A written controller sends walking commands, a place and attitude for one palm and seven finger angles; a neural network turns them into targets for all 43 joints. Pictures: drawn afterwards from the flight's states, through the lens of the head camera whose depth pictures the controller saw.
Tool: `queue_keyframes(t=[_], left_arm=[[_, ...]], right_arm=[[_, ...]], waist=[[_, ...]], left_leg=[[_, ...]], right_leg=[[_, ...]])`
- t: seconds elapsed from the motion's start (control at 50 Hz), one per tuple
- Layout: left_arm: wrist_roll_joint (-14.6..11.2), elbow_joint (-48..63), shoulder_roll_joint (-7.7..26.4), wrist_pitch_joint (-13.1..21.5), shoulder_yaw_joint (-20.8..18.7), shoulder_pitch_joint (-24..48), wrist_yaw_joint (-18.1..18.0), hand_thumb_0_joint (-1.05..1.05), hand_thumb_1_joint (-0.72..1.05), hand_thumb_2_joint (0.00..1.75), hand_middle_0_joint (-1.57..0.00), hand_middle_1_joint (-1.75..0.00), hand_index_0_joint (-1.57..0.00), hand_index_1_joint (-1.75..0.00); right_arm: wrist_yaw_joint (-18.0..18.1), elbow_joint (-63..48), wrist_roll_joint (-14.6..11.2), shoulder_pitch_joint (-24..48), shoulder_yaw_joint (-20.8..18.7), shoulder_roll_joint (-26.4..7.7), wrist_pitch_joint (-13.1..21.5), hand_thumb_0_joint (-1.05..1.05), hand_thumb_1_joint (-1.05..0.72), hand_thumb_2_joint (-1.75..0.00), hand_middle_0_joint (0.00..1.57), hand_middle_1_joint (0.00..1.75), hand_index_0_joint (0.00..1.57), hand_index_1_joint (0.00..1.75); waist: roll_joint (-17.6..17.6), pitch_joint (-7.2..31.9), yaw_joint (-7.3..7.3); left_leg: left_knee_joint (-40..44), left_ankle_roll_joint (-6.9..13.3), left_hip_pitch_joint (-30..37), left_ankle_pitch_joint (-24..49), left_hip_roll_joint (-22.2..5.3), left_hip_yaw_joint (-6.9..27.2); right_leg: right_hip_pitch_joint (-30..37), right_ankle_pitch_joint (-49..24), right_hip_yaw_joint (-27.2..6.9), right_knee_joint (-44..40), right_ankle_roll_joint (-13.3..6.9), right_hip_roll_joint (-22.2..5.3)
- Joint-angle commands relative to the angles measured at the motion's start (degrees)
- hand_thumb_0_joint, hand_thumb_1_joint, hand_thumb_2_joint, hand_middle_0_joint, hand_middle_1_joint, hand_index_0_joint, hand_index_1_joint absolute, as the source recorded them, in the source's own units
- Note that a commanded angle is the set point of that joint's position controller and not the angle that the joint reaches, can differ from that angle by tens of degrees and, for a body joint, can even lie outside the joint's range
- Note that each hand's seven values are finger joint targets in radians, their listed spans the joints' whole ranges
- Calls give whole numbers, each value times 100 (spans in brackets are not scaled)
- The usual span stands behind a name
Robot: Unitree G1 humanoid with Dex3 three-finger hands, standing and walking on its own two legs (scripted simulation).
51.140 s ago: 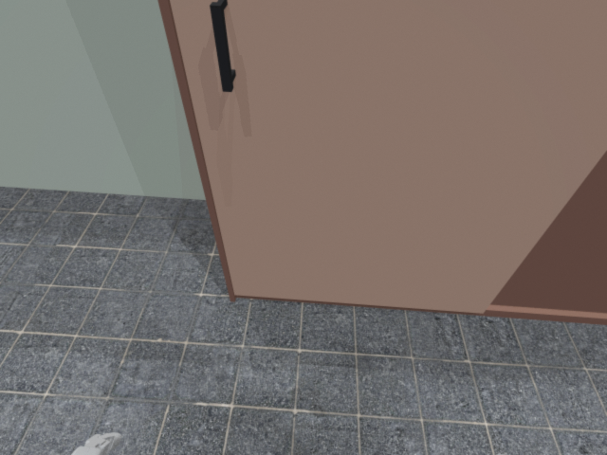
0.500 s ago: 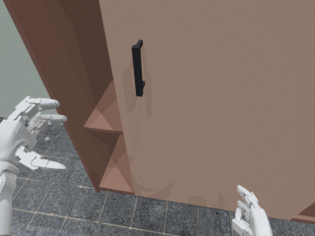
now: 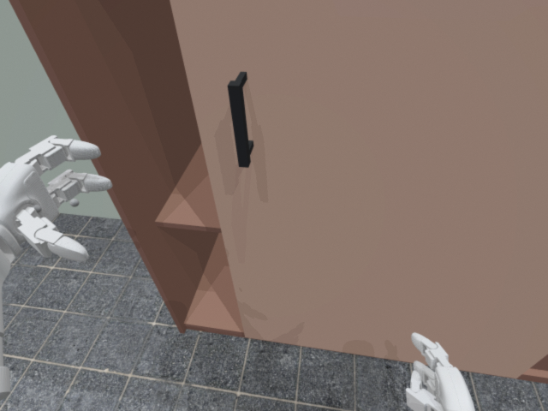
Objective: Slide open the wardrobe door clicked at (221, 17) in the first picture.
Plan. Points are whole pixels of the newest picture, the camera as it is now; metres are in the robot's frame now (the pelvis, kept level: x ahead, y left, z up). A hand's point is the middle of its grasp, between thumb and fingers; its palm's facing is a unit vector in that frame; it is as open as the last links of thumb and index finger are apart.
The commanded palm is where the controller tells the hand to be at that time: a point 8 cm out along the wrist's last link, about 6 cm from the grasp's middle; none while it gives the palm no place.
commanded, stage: raise the hand with hooked fingers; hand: left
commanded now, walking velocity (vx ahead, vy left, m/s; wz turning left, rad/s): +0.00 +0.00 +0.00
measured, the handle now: (243, 121) +0.51 +0.11 +0.20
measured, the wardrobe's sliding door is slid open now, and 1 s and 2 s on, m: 0.25 0.25 0.25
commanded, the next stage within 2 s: move the hooked fingers beside the handle in 0.34 s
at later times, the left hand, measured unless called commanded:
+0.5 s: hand (80, 194) +0.29 +0.27 +0.22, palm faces +0.03 -1.00 -0.09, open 14.0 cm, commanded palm +0.26 +0.30 +0.22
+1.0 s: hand (134, 175) +0.35 +0.23 +0.21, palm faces -0.01 -1.00 -0.07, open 14.0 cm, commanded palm +0.32 +0.27 +0.22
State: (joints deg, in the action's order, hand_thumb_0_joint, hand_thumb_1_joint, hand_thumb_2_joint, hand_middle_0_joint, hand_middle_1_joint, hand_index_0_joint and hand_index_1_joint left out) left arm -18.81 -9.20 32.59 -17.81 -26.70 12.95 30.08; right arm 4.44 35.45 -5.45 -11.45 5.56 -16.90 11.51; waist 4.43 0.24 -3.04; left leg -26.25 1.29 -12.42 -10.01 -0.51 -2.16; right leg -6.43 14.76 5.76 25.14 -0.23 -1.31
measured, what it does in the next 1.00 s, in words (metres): stands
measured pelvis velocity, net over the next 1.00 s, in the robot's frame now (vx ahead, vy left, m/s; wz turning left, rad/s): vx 0.02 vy -0.01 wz -0.02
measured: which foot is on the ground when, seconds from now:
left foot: down 0.00-1.00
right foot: down 0.00-1.00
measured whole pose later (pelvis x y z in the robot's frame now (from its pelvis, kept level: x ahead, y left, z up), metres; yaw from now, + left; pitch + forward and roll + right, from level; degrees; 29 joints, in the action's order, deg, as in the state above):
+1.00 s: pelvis +0.02 -0.01 +0.00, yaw -1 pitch -3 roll +0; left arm -16.3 -12.1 26.7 -16.9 -22.5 19.3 22.8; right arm 4.9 35.9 -5.1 -11.7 4.6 -15.9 10.1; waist 3.4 0.7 -2.0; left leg -25.7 0.7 -11.6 -11.4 -0.9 -3.2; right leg -6.5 16.2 4.5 25.5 -0.6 -1.0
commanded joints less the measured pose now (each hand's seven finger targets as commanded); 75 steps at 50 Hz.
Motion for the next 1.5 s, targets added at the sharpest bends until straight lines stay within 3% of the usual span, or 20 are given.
queue_keyframes(t=[0.0, 0.04, 0.1, 0.16, 0.2, 0.24, 0.32, 0.36, 0.48, 0.58, 0.66, 0.74, 0.82, 0.94, 1.0, 1.14, 1.2, 1.26, 1.32, 1.48], left_arm=[[-387, 1937, 1838, 816, -1100, 1511, -70, 0, -50, 30, -30, -120, -30, -120], [-416, 1933, 1982, 923, -1364, 1339, -247, 0, -50, 30, -30, -120, -30, -120], [-285, 1493, 1582, 776, -1018, 1496, -414, 0, -50, 30, -30, -120, -30, -120], [-116, 1307, 1345, 490, -596, 1746, -444, 0, -50, 30, -30, -120, -30, -120], [-25, 1495, 1223, 407, -305, 1968, -387, 0, -50, 30, -30, -120, -30, -120], [-59, 1668, 1191, 447, -253, 1897, -325, 0, -50, 30, -30, -120, -30, -120], [-244, 1765, 1634, 678, -903, 1538, -208, 0, -50, 30, -30, -120, -30, -120], [-322, 1470, 1697, 679, -1093, 1254, -184, 0, -50, 30, -30, -120, -30, -120], [-189, 744, 1320, 415, -508, 1872, -204, 0, -50, 30, -30, -120, -30, -120], [-46, 1593, 1203, 668, -100, 2700, -277, 0, -50, 30, -30, -120, -30, -120], [-122, 1494, 1434, 922, -531, 2463, -409, 0, -50, 30, -30, -120, -30, -120], [-55, 673, 1228, 648, -463, 2186, -560, 0, -50, 30, -30, -120, -30, -120], [141, 583, 947, 309, -26, 2491, -673, 0, -50, 30, -30, -120, -30, -120], [78, 1216, 1036, 629, -89, 3009, -753, 0, -50, 30, -30, -120, -30, -120], [71, 1434, 901, 807, -85, 3077, -844, 0, -50, 30, -30, -120, -30, -120], [242, 435, 747, 282, 77, 2728, -1036, 0, -50, 30, -30, -120, -30, -120], [270, 766, 560, 281, 362, 3252, -1057, 0, -50, 30, -30, -120, -30, -120], [235, 911, 749, 551, 232, 3683, -1126, 0, -50, 30, -30, -120, -30, -120], [249, 893, 646, 773, 305, 3994, -1154, 0, -50, 30, -30, -120, -30, -120], [419, -493, 413, 394, 673, 3996, -1249, 0, -50, 30, -30, -120, -30, -120]], right_arm=[[-8, -1149, 61, 1005, -281, -578, 390, 0, -90, -90, 20, 30, 20, 30], [-17, -1079, 86, 987, -290, -565, 402, 0, -90, -90, 20, 30, 20, 30], [12, -956, 55, 935, -298, -565, 390, 0, -90, -90, 20, 30, 20, 30], [50, -915, 12, 933, -319, -597, 371, 0, -90, -90, 20, 30, 20, 30], [87, -962, -10, 913, -314, -585, 382, 0, -90, -90, 20, 30, 20, 30], [107, -998, 1, 929, -289, -575, 396, 0, -90, -90, 20, 30, 20, 30], [117, -1020, 51, 906, -327, -592, 410, 0, -90, -90, 20, 30, 20, 30], [84, -977, 61, 885, -321, -598, 372, 0, -90, -90, 20, 30, 20, 30], [66, -866, -16, 898, -331, -632, 306, 0, -90, -90, 20, 30, 20, 30], [139, -984, 10, 928, -295, -549, 388, 0, -90, -90, 20, 30, 20, 30], [161, -897, 68, 845, -304, -549, 398, 0, -90, -90, 20, 30, 20, 30], [114, -796, 52, 827, -329, -578, 320, 0, -90, -90, 20, 30, 20, 30], [82, -874, 1, 887, -335, -572, 221, 0, -90, -90, 20, 30, 20, 30], [89, -950, 46, 877, -324, -527, 181, 0, -90, -90, 20, 30, 20, 30], [95, -937, 66, 853, -343, -498, 211, 0, -90, -90, 20, 30, 20, 30], [111, -755, 43, 768, -398, -592, 44, 0, -90, -90, 20, 30, 20, 30], [125, -838, 34, 833, -387, -549, 9, 0, -90, -90, 20, 30, 20, 30], [154, -805, 55, 785, -386, -552, 14, 0, -90, -90, 20, 30, 20, 30], [179, -761, 84, 741, -381, -524, 38, 0, -90, -90, 20, 30, 20, 30], [201, -571, 44, 562, -435, -621, -129, 0, -90, -90, 20, 30, 20, 30]], waist=[[-140, 1552, -145], [-153, 1373, -199], [381, 632, -69], [472, 386, 11], [537, 506, 74], [135, 707, 73], [-215, 1322, -54], [-388, 1305, -109], [-157, 511, 77], [341, 1087, 144], [-55, 1475, 48], [-242, 1065, -40], [53, 888, 35], [-302, 1510, 71], [49, 1698, 56], [-302, 940, 54], [-156, 1192, 152], [-295, 1425, 197], [-51, 1660, 225], [-460, 1081, 299]], left_leg=[[240, 74, 1120, 398, 66, 455], [222, 81, 1018, 439, 38, 396], [380, 32, 791, 45, 1, 362], [379, 42, 757, -35, -16, 345], [409, 43, 889, -112, -11, 364], [326, 72, 985, 90, -14, 378], [217, 125, 1170, 505, 56, 357], [179, 125, 1037, 645, 61, 304], [192, 89, 769, 207, 19, 297], [184, 94, 1200, 320, 48, 361], [200, 106, 1266, 631, 45, 391], [281, 83, 961, 561, 23, 353], [335, 64, 877, 406, 4, 324], [186, 108, 1239, 923, 7, 295], [220, 70, 1413, 1047, 7, 301], [313, 77, 913, 637, -32, 257], [266, 94, 1077, 723, 2, 240], [250, 103, 1225, 765, -19, 286], [231, 100, 1428, 920, 0, 281], [290, 115, 918, 514, -22, 226]], right_leg=[[-213, -787, -318, -419, -142, 157], [-220, -822, -323, -475, -124, 163], [-586, -446, -310, -569, -128, 143], [-701, -391, -402, -629, -105, 89], [-723, -316, -366, -607, -90, 107], [-602, -518, -383, -583, -74, 122], [-275, -1111, -365, -455, -37, 131], [-197, -1370, -354, -419, -3, 129], [-771, -859, -441, -537, 43, 78], [-625, -873, -433, -458, -67, 93], [-300, -1246, -347, -384, -90, 130], [-395, -1188, -299, -406, -94, 119], [-580, -999, -319, -409, -93, 70], [-275, -1567, -356, -321, -106, 116], [-223, -1645, -330, -273, -137, 115], [-485, -1270, -331, -401, -110, 88], [-473, -1391, -369, -365, -100, 69], [-407, -1390, -379, -376, -114, 105], [-354, -1527, -388, -347, -137, 104], [-612, -1253, -399, -436, -90, 68]])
